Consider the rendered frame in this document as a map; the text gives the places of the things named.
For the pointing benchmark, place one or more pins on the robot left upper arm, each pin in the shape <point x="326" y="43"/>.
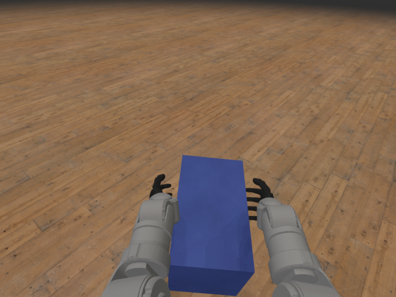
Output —
<point x="140" y="286"/>

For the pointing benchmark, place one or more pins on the robot right upper arm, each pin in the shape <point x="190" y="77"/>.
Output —
<point x="292" y="288"/>

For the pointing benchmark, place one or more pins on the carton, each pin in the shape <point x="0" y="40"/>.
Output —
<point x="211" y="248"/>

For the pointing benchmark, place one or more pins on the right robot forearm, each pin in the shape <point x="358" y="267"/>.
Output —
<point x="290" y="255"/>

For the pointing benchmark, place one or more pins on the right robot hand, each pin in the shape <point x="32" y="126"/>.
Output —
<point x="264" y="192"/>

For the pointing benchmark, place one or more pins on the left robot hand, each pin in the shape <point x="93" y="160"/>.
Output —
<point x="157" y="188"/>

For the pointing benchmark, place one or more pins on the left robot forearm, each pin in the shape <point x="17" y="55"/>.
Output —
<point x="148" y="251"/>

